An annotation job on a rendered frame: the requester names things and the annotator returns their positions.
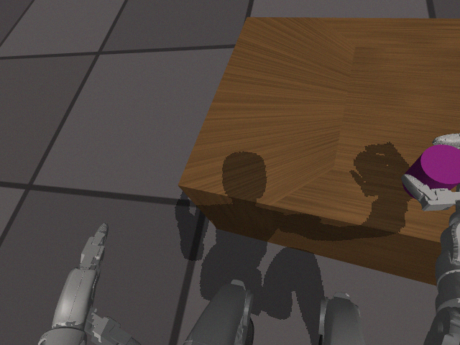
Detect can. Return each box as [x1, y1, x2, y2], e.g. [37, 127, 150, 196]
[402, 144, 460, 198]

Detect left robot hand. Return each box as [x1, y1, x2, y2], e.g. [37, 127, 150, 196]
[51, 223, 141, 345]

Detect right robot arm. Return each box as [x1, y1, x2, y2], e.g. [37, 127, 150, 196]
[423, 209, 460, 345]

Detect right robot hand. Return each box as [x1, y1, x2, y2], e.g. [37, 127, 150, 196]
[401, 133, 460, 211]

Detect left robot arm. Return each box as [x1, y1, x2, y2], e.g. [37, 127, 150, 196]
[38, 327, 87, 345]

